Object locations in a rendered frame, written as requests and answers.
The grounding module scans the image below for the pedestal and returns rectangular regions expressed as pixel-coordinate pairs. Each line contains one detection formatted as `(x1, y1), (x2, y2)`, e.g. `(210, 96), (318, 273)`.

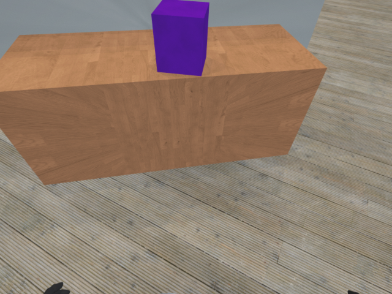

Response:
(0, 24), (327, 185)

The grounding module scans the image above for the left robot hand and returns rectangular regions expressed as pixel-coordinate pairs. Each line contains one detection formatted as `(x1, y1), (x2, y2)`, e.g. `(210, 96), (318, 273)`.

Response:
(44, 282), (70, 294)

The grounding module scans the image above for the carton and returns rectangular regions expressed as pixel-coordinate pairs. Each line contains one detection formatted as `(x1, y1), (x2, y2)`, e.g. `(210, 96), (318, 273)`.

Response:
(151, 0), (209, 76)

